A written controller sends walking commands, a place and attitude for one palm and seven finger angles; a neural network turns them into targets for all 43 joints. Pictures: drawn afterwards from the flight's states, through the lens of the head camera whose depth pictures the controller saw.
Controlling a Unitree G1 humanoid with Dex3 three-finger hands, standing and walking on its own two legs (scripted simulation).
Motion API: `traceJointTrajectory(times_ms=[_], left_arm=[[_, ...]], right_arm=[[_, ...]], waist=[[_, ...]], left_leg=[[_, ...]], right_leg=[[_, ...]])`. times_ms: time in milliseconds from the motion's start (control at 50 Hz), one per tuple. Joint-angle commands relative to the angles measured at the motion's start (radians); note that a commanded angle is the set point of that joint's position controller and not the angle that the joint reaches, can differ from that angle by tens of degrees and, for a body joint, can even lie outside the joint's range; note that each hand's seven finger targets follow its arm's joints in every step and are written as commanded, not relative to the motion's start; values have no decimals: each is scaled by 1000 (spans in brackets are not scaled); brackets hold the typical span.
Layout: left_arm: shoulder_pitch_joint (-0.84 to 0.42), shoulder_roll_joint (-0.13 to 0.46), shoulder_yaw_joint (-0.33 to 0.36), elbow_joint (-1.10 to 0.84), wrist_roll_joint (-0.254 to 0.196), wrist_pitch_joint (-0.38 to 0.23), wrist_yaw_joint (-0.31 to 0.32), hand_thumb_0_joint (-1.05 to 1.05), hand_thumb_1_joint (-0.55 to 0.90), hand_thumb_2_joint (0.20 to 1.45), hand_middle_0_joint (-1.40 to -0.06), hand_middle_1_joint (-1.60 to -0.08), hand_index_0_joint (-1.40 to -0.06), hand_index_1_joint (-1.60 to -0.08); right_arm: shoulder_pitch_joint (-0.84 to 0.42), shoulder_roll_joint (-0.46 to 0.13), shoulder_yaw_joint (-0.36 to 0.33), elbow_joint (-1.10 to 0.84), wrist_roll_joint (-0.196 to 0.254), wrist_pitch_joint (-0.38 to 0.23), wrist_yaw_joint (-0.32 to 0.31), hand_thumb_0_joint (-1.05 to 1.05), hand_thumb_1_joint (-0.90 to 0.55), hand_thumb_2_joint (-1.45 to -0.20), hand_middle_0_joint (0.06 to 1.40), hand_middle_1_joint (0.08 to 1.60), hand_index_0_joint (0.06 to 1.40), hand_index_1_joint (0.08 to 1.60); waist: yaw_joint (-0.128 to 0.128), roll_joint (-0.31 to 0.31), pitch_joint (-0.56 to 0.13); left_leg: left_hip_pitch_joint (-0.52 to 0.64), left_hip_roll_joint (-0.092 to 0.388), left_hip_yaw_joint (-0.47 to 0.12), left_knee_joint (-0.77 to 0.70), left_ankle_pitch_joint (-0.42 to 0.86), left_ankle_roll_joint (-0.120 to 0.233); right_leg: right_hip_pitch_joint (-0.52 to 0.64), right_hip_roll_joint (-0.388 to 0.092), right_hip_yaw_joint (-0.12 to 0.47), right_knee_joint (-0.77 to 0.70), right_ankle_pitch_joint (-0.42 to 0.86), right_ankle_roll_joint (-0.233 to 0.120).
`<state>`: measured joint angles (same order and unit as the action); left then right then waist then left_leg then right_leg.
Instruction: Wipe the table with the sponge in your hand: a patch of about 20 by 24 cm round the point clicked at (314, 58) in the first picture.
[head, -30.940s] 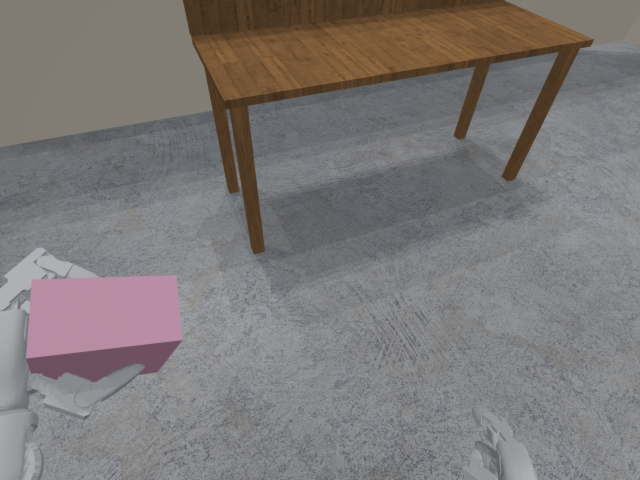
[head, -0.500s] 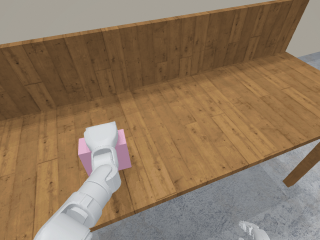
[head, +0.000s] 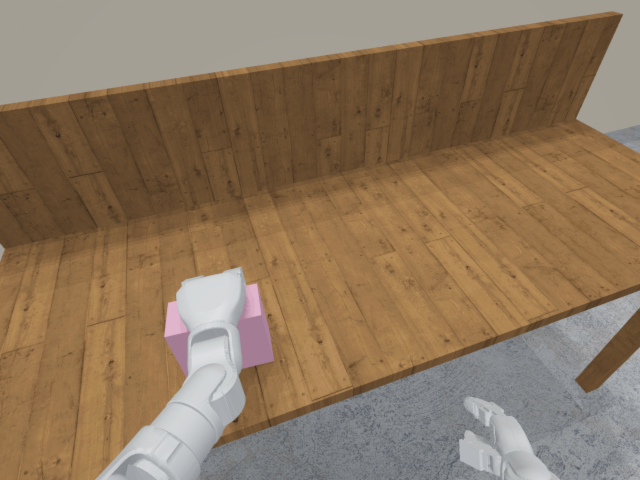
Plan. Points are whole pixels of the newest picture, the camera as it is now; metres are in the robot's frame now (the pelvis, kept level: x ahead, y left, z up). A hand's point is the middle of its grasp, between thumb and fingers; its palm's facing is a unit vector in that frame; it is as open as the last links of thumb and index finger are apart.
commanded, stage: slide back across to the middle lane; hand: left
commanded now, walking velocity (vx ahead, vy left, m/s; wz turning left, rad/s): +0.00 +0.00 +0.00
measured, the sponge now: (225, 339) +0.32 +0.19 -0.02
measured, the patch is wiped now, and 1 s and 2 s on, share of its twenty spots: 0.90 0.90 0.90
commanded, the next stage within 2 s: wipe forward along the middle lane in 0.68 s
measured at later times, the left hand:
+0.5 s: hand (197, 330) +0.30 +0.21 +0.02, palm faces -0.03 -0.12 -0.99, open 10.4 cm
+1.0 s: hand (167, 341) +0.29 +0.25 +0.02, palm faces -0.08 -0.10 -0.99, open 10.4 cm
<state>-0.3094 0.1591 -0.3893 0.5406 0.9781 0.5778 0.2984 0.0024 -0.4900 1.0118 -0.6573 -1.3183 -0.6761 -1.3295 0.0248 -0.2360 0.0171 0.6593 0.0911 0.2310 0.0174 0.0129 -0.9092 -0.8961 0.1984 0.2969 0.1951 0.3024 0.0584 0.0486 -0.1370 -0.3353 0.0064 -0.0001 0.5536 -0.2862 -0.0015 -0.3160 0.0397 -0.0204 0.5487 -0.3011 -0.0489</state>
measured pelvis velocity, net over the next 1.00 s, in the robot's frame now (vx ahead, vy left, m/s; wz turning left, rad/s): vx -0.01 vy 0.00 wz -0.01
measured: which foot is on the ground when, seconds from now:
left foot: down 0.00-1.00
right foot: down 0.00-1.00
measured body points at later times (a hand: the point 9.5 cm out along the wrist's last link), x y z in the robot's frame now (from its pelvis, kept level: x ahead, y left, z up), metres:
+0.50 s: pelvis +0.00 +0.00 +0.00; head -0.02 -0.03 +0.45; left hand +0.30 +0.21 +0.08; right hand +0.22 -0.23 -0.08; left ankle +0.00 +0.12 -0.73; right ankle -0.01 -0.09 -0.73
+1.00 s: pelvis -0.01 +0.00 +0.00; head -0.02 -0.02 +0.45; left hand +0.29 +0.25 +0.07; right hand +0.20 -0.23 -0.09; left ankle +0.00 +0.12 -0.73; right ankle -0.01 -0.09 -0.73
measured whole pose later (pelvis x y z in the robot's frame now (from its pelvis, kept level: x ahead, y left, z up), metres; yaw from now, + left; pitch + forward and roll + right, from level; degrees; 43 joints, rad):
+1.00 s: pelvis -0.01 +0.00 +0.00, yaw +0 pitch +2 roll +0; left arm -0.16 0.31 -0.19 0.40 0.98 0.43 0.17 -0.01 -0.50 1.01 -0.67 -1.31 -0.69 -1.32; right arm 0.07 -0.26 0.02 0.67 0.08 0.14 -0.05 0.01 -0.91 -0.90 0.20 0.30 0.20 0.30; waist 0.06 0.05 -0.09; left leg -0.31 0.01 0.01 0.53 -0.27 0.00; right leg -0.29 0.04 -0.01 0.53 -0.28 -0.05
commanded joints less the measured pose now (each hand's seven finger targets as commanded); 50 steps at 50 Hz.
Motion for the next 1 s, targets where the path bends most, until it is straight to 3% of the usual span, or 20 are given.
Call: traceJointTrajectory(times_ms=[0, 40, 80, 140, 180, 240, 280, 340, 400, 440, 480, 540, 720, 740, 780, 800, 840, 900, 940, 980], left_arm=[[-148, 34, 38, -87, -14, 16, -33, 0, 100, 1300, -1200, -1600, -1200, -1600], [-120, 120, 123, -146, -15, 7, -29, 0, 100, 1300, -1200, -1600, -1200, -1600], [-98, 82, 80, -191, -14, 6, -31, 0, 100, 1300, -1200, -1600, -1200, -1600], [-60, 180, 177, -205, -14, 12, -32, 0, 100, 1300, -1200, -1600, -1200, -1600], [-94, 132, 116, -232, -1, 17, -37, 0, 100, 1300, -1200, -1600, -1200, -1600], [-63, 228, 206, -266, 6, 19, -41, 0, 100, 1300, -1200, -1600, -1200, -1600], [-39, 194, 172, -287, 9, 15, -47, 0, 100, 1300, -1200, -1600, -1200, -1600], [38, 249, 231, -304, 7, 2, -55, 0, 100, 1300, -1200, -1600, -1200, -1600], [7, 221, 195, -305, 11, 4, -63, 0, 100, 1300, -1200, -1600, -1200, -1600], [29, 274, 245, -323, 6, -4, -70, 0, 100, 1300, -1200, -1600, -1200, -1600], [34, 232, 204, -329, 6, -12, -77, 0, 100, 1300, -1200, -1600, -1200, -1600], [-9, 271, 233, -319, 17, -25, -85, 0, 100, 1300, -1200, -1600, -1200, -1600], [103, 317, 295, -343, 9, -91, -79, 0, 100, 1300, -1200, -1600, -1200, -1600], [94, 354, 330, -350, 6, -90, -78, 0, 100, 1300, -1200, -1600, -1200, -1600], [40, 296, 269, -331, 14, -86, -84, 0, 100, 1300, -1200, -1600, -1200, -1600], [27, 310, 279, -306, 14, -87, -85, 0, 100, 1300, -1200, -1600, -1200, -1600], [-17, 360, 318, -280, 15, -94, -89, 0, 100, 1300, -1200, -1600, -1200, -1600], [-50, 343, 298, -226, 23, -121, -97, 0, 100, 1300, -1200, -1600, -1200, -1600], [-76, 378, 334, -217, 30, -147, -94, 0, 100, 1300, -1200, -1600, -1200, -1600], [-126, 333, 292, -181, 34, -167, -92, 0, 100, 1300, -1200, -1600, -1200, -1600]], right_arm=[[-180, -110, -39, -161, 4, -39, -8, 0, -900, -900, 200, 300, 200, 300], [-194, -114, -43, -169, -1, -43, -11, 0, -900, -900, 200, 300, 200, 300], [-191, -106, -41, -182, 1, -45, -9, 0, -900, -900, 200, 300, 200, 300], [-201, -116, -39, -178, 1, -49, -15, 0, -900, -900, 200, 300, 200, 300], [-198, -110, -35, -180, 3, -55, -17, 0, -900, -900, 200, 300, 200, 300], [-206, -119, -36, -180, 1, -63, -21, 0, -900, -900, 200, 300, 200, 300], [-200, -112, -36, -186, 2, -73, -21, 0, -900, -900, 200, 300, 200, 300], [-203, -120, -36, -186, -1, -83, -22, 0, -900, -900, 200, 300, 200, 300], [-198, -116, -34, -184, 2, -89, -27, 0, -900, -900, 200, 300, 200, 300], [-202, -126, -34, -183, -1, -94, -29, 0, -900, -900, 200, 300, 200, 300], [-197, -116, -33, -188, 2, -100, -32, 0, -900, -900, 200, 300, 200, 300], [-188, -126, -36, -179, -1, -104, -37, 0, -900, -900, 200, 300, 200, 300], [-169, -123, -37, -183, -9, -128, -47, 0, -900, -900, 200, 300, 200, 300], [-172, -130, -39, -178, -10, -127, -50, 0, -900, -900, 200, 300, 200, 300], [-166, -123, -38, -175, -8, -131, -54, 0, -900, -900, 200, 300, 200, 300], [-155, -129, -38, -166, -7, -132, -56, 0, -900, -900, 200, 300, 200, 300], [-154, -136, -38, -155, -9, -133, -65, 0, -900, -900, 200, 300, 200, 300], [-130, -133, -39, -148, -9, -138, -74, 0, -900, -900, 200, 300, 200, 300], [-115, -138, -45, -143, -12, -142, -77, 0, -900, -900, 200, 300, 200, 300], [-97, -130, -46, -140, -10, -147, -80, 0, -900, -900, 200, 300, 200, 300]], waist=[[-4, -127, -124], [19, -121, -172], [10, -108, -183], [24, -137, -149], [7, -119, -132], [31, -97, -153], [24, -92, -161], [39, -105, -156], [22, -101, -112], [34, -91, -120], [25, -92, -111], [20, -79, -92], [32, -96, -115], [35, -92, -108], [13, -94, -72], [9, -106, -59], [12, -80, -63], [1, -95, -71], [5, -81, -96], [-13, -89, -84]], left_leg=[[44, -41, 9, -38, 199, 32], [54, -44, 2, -38, 224, 32], [69, -46, 9, -35, 253, 34], [55, -45, 3, -51, 235, 33], [72, -46, 8, -57, 237, 36], [82, -47, 1, -67, 243, 34], [95, -50, 7, -61, 265, 37], [91, -51, 3, -65, 271, 34], [90, -50, 7, -73, 239, 37], [94, -50, -5, -77, 238, 36], [97, -50, -2, -77, 230, 38], [101, -47, -10, -83, 206, 38], [86, -57, -2, -68, 220, 39], [88, -56, -9, -70, 212, 39], [82, -53, -5, -74, 189, 41], [79, -51, -7, -74, 182, 41], [77, -52, -10, -77, 161, 41], [60, -55, -5, -66, 155, 43], [54, -55, -11, -65, 154, 41], [41, -52, -7, -56, 132, 43]], right_leg=[[86, -12, 44, -80, 339, -25], [127, -11, 64, -76, 380, -29], [151, -16, 51, -65, 433, -26], [156, -12, 74, -84, 417, -24], [144, -12, 59, -85, 404, -22], [166, -8, 76, -90, 390, -28], [179, -11, 68, -81, 438, -25], [191, -10, 84, -83, 470, -26], [160, -8, 79, -100, 393, -22], [163, -4, 88, -102, 383, -27], [153, -6, 74, -106, 358, -22], [124, -1, 86, -120, 295, -28], [164, -12, 99, -104, 398, -19], [157, -9, 113, -113, 377, -23], [117, -7, 91, -122, 315, -17], [104, -4, 89, -125, 300, -19], [93, -3, 99, -133, 261, -21], [87, -8, 87, -126, 259, -17], [84, -4, 94, -120, 254, -23], [54, -7, 74, -115, 224, -17]])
